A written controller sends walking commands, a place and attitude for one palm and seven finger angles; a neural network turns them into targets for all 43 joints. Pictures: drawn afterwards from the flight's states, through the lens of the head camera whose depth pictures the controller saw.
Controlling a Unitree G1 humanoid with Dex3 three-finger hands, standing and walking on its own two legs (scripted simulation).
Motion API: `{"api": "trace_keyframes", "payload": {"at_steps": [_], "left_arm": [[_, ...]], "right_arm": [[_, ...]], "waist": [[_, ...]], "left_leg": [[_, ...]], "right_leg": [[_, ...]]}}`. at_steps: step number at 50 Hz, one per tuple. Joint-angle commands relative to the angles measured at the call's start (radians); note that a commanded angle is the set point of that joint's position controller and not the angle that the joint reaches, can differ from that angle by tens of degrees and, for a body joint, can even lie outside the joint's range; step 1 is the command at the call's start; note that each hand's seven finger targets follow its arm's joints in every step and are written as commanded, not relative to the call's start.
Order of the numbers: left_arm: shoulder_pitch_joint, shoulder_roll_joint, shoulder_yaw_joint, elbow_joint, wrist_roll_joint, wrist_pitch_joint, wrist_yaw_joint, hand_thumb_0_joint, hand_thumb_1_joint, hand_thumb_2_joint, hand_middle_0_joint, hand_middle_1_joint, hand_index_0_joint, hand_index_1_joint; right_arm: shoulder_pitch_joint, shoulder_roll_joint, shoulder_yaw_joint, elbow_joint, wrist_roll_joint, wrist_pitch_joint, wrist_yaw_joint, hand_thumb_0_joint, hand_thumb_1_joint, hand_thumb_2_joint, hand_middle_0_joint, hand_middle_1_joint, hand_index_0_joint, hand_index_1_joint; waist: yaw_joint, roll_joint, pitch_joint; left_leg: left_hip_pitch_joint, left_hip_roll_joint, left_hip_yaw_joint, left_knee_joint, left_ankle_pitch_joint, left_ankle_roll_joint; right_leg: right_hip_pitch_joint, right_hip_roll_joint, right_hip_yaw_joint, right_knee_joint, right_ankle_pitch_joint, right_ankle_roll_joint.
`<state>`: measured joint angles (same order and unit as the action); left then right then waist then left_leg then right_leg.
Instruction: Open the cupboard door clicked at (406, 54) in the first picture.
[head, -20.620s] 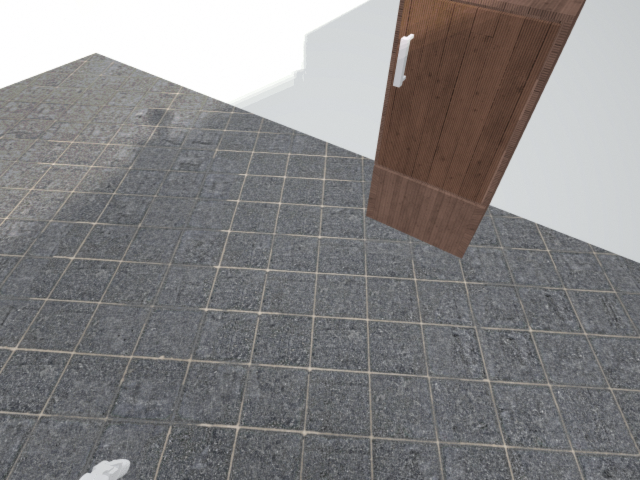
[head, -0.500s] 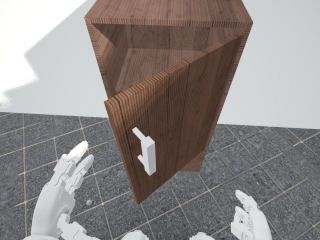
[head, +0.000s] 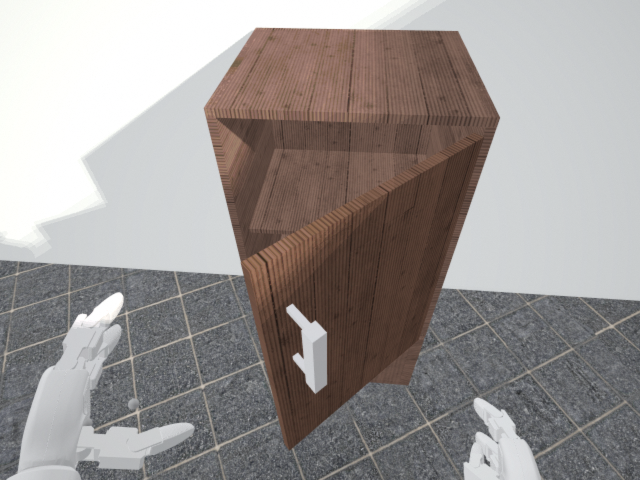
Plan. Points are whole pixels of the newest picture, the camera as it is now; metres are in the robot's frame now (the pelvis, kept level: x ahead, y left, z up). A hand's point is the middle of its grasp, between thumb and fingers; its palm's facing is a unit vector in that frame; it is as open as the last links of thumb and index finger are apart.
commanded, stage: draw the hand back to the body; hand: left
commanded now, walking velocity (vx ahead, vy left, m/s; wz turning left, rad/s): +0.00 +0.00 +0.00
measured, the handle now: (305, 349) +0.29 +0.06 +0.00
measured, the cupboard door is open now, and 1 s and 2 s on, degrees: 44 44 44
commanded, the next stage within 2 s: step back with the hand held close in 0.80 s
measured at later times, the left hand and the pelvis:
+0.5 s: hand (61, 315) +0.20 +0.25 +0.19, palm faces +0.48 -0.77 -0.41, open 8.3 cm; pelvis +0.01 -0.01 +0.03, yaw -1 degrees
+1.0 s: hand (76, 319) +0.20 +0.24 +0.19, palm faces +0.45 -0.79 -0.42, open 7.4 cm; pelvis +0.00 -0.03 +0.03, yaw -1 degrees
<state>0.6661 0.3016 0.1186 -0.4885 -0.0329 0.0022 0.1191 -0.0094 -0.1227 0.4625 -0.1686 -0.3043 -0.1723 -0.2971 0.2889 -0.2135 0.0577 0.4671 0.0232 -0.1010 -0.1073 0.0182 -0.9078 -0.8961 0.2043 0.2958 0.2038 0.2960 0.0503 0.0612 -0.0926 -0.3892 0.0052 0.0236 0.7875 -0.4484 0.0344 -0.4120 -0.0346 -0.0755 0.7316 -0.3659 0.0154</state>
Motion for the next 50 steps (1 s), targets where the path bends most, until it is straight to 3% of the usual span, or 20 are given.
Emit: {"api": "trace_keyframes", "payload": {"at_steps": [1,4,9,21,25,30,34,36,43,45,46,47,48,50], "left_arm": [[-0.108,0.150,0.140,-0.218,0.010,-0.071,0.039,0.000,0.200,0.600,-0.175,-0.300,-0.175,-0.300],[-0.156,0.161,0.163,-0.219,0.011,-0.079,0.043,0.000,0.305,0.645,-0.179,-0.300,-0.179,-0.300],[-0.162,0.171,0.221,-0.153,0.001,-0.085,0.037,0.000,0.480,0.720,-0.185,-0.300,-0.185,-0.300],[-0.289,0.249,0.366,-0.175,-0.020,-0.119,0.028,0.000,0.900,0.900,-0.200,-0.300,-0.200,-0.300],[-0.247,0.169,0.295,-0.101,-0.023,-0.109,0.006,0.000,0.900,0.900,-0.200,-0.300,-0.200,-0.300],[-0.278,0.213,0.323,-0.132,-0.022,-0.119,0.005,0.000,0.900,0.900,-0.200,-0.300,-0.200,-0.300],[-0.296,0.249,0.349,-0.165,-0.015,-0.126,0.012,0.000,0.900,0.900,-0.200,-0.300,-0.200,-0.300],[-0.286,0.245,0.350,-0.177,-0.015,-0.129,0.015,0.000,0.900,0.900,-0.200,-0.300,-0.200,-0.300],[-0.270,0.209,0.324,-0.100,-0.021,-0.122,0.003,0.000,0.900,0.900,-0.200,-0.300,-0.200,-0.300],[-0.280,0.201,0.312,-0.099,-0.020,-0.123,-0.001,0.000,0.900,0.900,-0.200,-0.300,-0.200,-0.300],[-0.381,0.236,0.329,-0.136,-0.017,-0.129,0.005,0.000,0.900,0.900,-0.200,-0.300,-0.200,-0.300],[-0.433,0.337,0.439,-0.141,-0.015,-0.168,0.013,0.000,0.900,0.900,-0.200,-0.300,-0.200,-0.300],[-0.312,0.272,0.399,-0.049,-0.014,-0.169,0.004,0.000,0.900,0.900,-0.200,-0.300,-0.200,-0.300],[-0.266,0.259,0.378,-0.065,-0.009,-0.173,-0.001,0.000,0.900,0.900,-0.200,-0.300,-0.200,-0.300]], "right_arm": [[-0.119,-0.110,-0.038,-0.135,-0.008,-0.077,-0.018,0.000,-0.900,-0.900,0.200,0.300,0.200,0.300],[-0.133,-0.114,-0.035,-0.108,-0.010,-0.094,-0.016,0.000,-0.900,-0.900,0.200,0.300,0.200,0.300],[-0.162,-0.115,-0.040,-0.068,-0.017,-0.097,-0.008,0.000,-0.900,-0.900,0.200,0.300,0.200,0.300],[-0.204,-0.116,-0.054,-0.011,-0.027,-0.087,0.007,0.000,-0.900,-0.900,0.200,0.300,0.200,0.300],[-0.205,-0.120,-0.064,0.000,-0.025,-0.070,0.021,0.000,-0.900,-0.900,0.200,0.300,0.200,0.300],[-0.222,-0.122,-0.071,-0.005,-0.028,-0.057,0.020,0.000,-0.900,-0.900,0.200,0.300,0.200,0.300],[-0.235,-0.115,-0.067,0.000,-0.031,-0.063,0.014,0.000,-0.900,-0.900,0.200,0.300,0.200,0.300],[-0.229,-0.110,-0.065,0.003,-0.033,-0.072,0.014,0.000,-0.900,-0.900,0.200,0.300,0.200,0.300],[-0.230,-0.112,-0.069,0.014,-0.030,-0.066,0.020,0.000,-0.900,-0.900,0.200,0.300,0.200,0.300],[-0.231,-0.114,-0.071,0.015,-0.028,-0.062,0.022,0.000,-0.900,-0.900,0.200,0.300,0.200,0.300],[-0.238,-0.117,-0.071,0.019,-0.026,-0.063,0.019,0.000,-0.900,-0.900,0.200,0.300,0.200,0.300],[-0.220,-0.131,-0.070,-0.020,-0.015,-0.043,0.017,0.000,-0.900,-0.900,0.200,0.300,0.200,0.300],[-0.214,-0.123,-0.078,-0.003,-0.023,-0.026,0.016,0.000,-0.900,-0.900,0.200,0.300,0.200,0.300],[-0.230,-0.129,-0.080,-0.012,-0.028,-0.008,0.019,0.000,-0.900,-0.900,0.200,0.300,0.200,0.300]], "waist": [[-0.004,-0.004,-0.010],[0.002,0.038,0.009],[0.015,-0.006,0.048],[0.025,0.022,0.022],[0.015,0.001,0.063],[0.024,-0.023,0.027],[0.031,0.036,0.015],[0.030,0.052,0.003],[0.024,-0.025,0.072],[0.020,-0.005,0.079],[0.014,0.012,0.054],[-0.035,-0.045,0.142],[-0.035,-0.111,0.113],[-0.037,-0.074,0.088]], "left_leg": [[0.048,0.020,-0.060,-0.236,0.288,-0.025],[0.089,0.021,-0.066,-0.281,0.311,-0.032],[0.137,0.024,-0.053,-0.334,0.384,-0.032],[0.256,0.020,-0.023,-0.400,0.494,-0.026],[0.277,0.026,-0.011,-0.411,0.518,-0.021],[0.291,0.018,-0.012,-0.426,0.469,-0.014],[0.302,0.012,-0.012,-0.426,0.474,-0.018],[0.311,0.010,-0.010,-0.424,0.495,-0.018],[0.302,0.014,-0.007,-0.437,0.456,-0.014],[0.303,0.015,-0.008,-0.443,0.448,-0.016],[0.314,0.012,-0.007,-0.443,0.431,-0.015],[0.226,0.033,-0.024,-0.411,0.344,-0.001],[0.237,0.026,-0.034,-0.388,0.327,0.001],[0.243,0.024,-0.025,-0.382,0.363,-0.003]], "right_leg": [[0.140,0.017,0.012,-0.161,0.161,-0.040],[0.184,0.016,0.011,-0.197,0.169,-0.045],[0.259,0.019,0.010,-0.252,0.242,-0.044],[0.368,0.022,0.032,-0.338,0.372,-0.042],[0.357,0.022,0.032,-0.363,0.391,-0.035],[0.384,0.025,0.039,-0.376,0.372,-0.035],[0.398,0.025,0.044,-0.382,0.381,-0.041],[0.403,0.024,0.045,-0.381,0.401,-0.039],[0.371,0.032,0.043,-0.407,0.370,-0.033],[0.369,0.032,0.045,-0.410,0.358,-0.034],[0.368,0.031,0.050,-0.414,0.344,-0.034],[0.255,-0.016,0.130,-0.462,0.367,-0.031],[0.253,-0.034,0.130,-0.473,0.356,-0.032],[0.255,-0.047,0.127,-0.460,0.417,-0.036]]}}
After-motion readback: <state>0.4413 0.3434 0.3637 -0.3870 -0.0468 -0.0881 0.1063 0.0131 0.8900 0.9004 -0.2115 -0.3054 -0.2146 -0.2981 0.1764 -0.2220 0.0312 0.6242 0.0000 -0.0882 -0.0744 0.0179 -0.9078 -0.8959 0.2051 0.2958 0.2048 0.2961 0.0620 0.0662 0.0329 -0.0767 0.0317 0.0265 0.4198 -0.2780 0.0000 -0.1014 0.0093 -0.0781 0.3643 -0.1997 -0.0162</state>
